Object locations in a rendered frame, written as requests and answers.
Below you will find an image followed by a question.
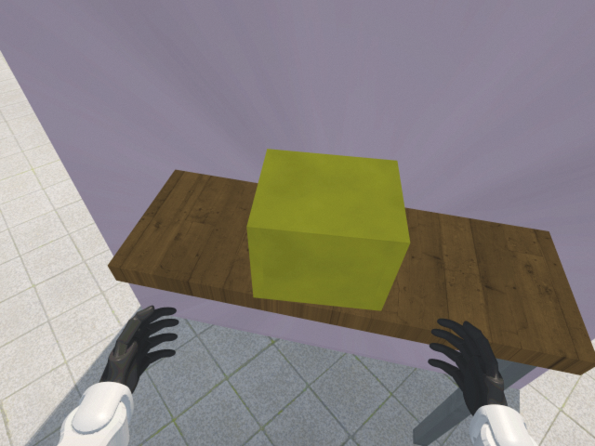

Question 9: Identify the right robot forearm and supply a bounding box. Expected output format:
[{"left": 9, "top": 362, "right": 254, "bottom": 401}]
[{"left": 469, "top": 404, "right": 538, "bottom": 446}]

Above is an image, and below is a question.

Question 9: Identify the table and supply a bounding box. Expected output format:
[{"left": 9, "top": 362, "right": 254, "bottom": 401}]
[{"left": 108, "top": 169, "right": 595, "bottom": 446}]

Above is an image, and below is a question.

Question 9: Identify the carton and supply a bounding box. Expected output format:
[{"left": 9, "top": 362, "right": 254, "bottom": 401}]
[{"left": 246, "top": 149, "right": 410, "bottom": 311}]

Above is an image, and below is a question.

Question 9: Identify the robot left hand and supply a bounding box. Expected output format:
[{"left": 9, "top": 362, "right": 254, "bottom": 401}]
[{"left": 99, "top": 306, "right": 179, "bottom": 394}]

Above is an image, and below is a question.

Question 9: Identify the robot right hand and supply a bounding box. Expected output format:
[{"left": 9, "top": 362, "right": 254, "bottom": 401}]
[{"left": 428, "top": 319, "right": 508, "bottom": 416}]

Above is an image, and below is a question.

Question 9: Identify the left robot forearm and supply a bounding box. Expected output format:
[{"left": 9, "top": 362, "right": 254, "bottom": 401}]
[{"left": 57, "top": 382, "right": 134, "bottom": 446}]

